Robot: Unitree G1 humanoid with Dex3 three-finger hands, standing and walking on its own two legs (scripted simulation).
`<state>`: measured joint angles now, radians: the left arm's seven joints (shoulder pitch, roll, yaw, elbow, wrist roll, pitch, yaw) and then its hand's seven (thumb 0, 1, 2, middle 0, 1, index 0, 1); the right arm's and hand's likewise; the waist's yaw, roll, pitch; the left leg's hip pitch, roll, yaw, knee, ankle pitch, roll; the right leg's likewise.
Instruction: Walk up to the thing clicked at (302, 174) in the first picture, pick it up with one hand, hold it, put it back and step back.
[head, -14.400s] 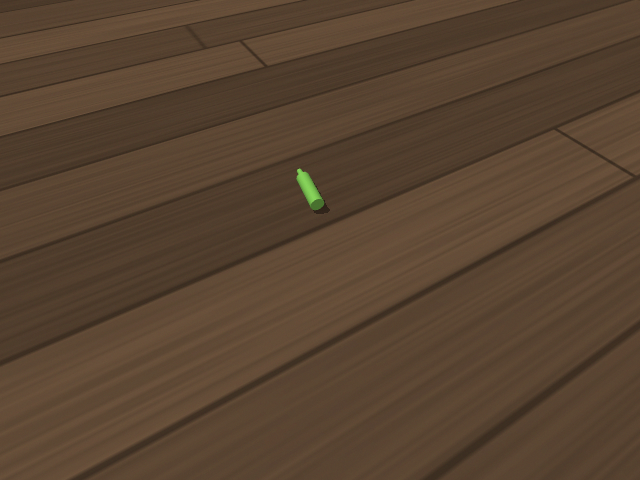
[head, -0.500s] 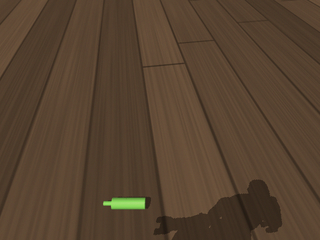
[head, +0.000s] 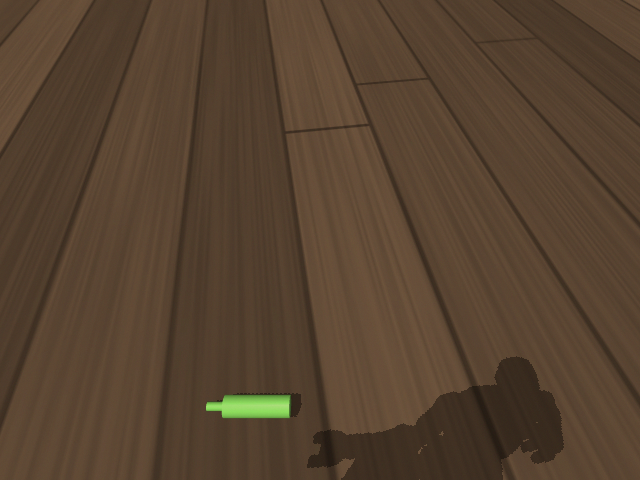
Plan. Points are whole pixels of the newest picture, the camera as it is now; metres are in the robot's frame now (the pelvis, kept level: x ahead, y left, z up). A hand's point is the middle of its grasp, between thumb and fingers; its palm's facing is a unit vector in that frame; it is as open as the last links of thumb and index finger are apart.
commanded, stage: stand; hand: left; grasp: from above
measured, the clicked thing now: (248, 406) +0.44 +0.24 -0.75
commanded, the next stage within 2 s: rise first in 0.76 s
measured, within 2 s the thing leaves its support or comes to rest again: neither
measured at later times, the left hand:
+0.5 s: hand out of the picture +0.07 +0.25 -0.15, palm faces -0.02 -0.94 -0.35, open 7.4 cm
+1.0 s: hand out of the picture +0.12 +0.25 -0.16, palm faces +0.04 -0.94 -0.33, open 7.8 cm
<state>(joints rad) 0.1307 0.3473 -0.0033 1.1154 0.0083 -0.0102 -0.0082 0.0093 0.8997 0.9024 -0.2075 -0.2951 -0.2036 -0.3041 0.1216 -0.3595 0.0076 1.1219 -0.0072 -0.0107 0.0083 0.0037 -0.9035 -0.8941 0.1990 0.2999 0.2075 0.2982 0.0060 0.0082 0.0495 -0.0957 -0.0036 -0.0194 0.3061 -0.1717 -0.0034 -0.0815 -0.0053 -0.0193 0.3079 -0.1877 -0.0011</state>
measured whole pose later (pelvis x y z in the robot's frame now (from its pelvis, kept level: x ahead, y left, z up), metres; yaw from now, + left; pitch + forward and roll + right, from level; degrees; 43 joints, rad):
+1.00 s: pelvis -0.01 +0.00 -0.01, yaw +0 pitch +2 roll +0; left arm 0.02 0.32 0.07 1.08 0.01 -0.02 0.00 0.01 0.78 0.92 -0.18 -0.44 -0.18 -0.45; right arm 0.18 -0.32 0.00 0.90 0.05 -0.04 -0.03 0.01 -0.92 -0.90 0.20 0.30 0.21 0.30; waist 0.00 0.01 0.04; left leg -0.28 0.00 -0.02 0.46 -0.23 0.00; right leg -0.26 -0.01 -0.02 0.47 -0.25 -0.01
